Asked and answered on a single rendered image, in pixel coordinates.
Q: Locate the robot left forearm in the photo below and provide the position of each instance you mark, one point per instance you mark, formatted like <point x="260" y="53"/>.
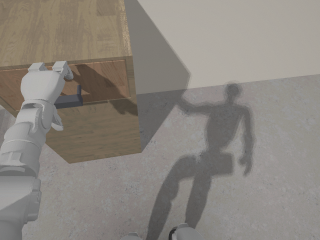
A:
<point x="22" y="146"/>

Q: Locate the cabinet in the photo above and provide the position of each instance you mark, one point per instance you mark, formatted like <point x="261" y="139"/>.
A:
<point x="76" y="31"/>

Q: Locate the left robot upper arm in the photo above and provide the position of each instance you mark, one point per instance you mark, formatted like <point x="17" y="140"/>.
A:
<point x="20" y="199"/>

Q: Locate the right robot shin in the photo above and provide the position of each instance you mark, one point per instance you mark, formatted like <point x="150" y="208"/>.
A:
<point x="182" y="225"/>

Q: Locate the left robot shin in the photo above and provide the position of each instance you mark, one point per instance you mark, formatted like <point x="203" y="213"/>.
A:
<point x="133" y="234"/>

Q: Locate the drawer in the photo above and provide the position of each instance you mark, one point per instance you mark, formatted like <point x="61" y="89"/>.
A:
<point x="100" y="80"/>

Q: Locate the handle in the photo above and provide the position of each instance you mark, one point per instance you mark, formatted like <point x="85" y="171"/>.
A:
<point x="69" y="101"/>

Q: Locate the left robot hand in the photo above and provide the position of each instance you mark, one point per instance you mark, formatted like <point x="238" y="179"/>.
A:
<point x="47" y="85"/>

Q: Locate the robot shin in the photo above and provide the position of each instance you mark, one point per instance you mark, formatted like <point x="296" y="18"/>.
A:
<point x="133" y="234"/>
<point x="182" y="225"/>

